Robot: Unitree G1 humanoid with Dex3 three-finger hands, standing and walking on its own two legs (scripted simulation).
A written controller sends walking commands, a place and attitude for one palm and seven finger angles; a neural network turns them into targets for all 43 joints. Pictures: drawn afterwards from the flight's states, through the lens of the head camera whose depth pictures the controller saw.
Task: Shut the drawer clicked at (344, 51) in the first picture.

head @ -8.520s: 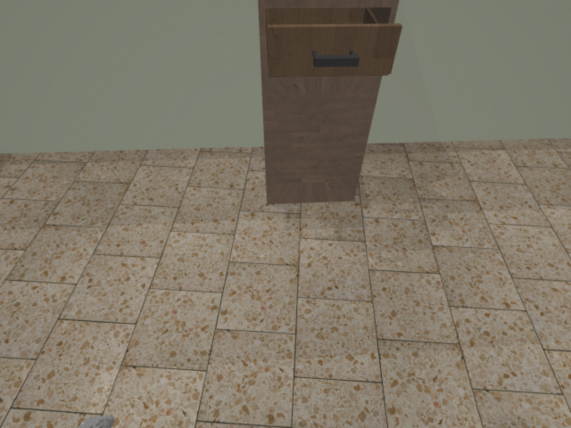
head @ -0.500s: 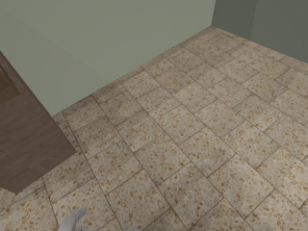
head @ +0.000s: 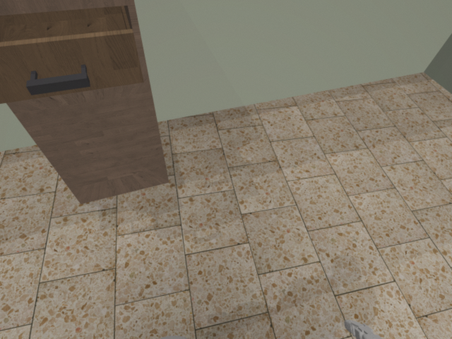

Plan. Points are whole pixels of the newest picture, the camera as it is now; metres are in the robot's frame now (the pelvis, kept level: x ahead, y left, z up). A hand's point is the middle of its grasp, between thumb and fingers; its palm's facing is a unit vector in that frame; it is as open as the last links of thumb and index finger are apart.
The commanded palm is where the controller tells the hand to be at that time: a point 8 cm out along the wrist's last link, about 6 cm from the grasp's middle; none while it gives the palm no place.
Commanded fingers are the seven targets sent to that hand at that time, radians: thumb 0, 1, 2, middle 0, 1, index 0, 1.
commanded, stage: turn to face it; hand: left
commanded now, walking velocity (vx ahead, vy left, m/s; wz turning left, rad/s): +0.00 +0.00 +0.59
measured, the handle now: (59, 77) +0.63 +0.47 +0.05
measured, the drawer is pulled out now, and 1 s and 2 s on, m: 0.14 0.14 0.14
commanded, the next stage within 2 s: take the last steps up to it in 0.52 s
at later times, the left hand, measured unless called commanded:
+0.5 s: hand out of the picture +0.05 +0.16 -0.12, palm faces +0.26 -0.92 -0.29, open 7.4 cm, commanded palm none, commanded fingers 0.00 0.90 0.90 -0.20 -0.30 -0.20 -0.30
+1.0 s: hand out of the picture -0.10 +0.16 -0.16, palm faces +0.42 -0.89 -0.16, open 7.4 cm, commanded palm none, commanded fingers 0.00 0.90 0.90 -0.20 -0.30 -0.20 -0.30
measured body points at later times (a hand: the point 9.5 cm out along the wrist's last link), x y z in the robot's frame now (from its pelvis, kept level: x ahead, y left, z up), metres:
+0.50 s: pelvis +0.01 -0.05 +0.01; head +0.03 -0.08 +0.46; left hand +0.03 +0.21 -0.10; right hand +0.13 -0.28 -0.15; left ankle -0.05 +0.09 -0.64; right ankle +0.04 -0.13 -0.72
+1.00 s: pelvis +0.01 +0.00 +0.02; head -0.01 +0.02 +0.47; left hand -0.12 +0.21 -0.15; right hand +0.11 -0.21 -0.12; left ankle -0.07 +0.07 -0.72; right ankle +0.07 -0.12 -0.65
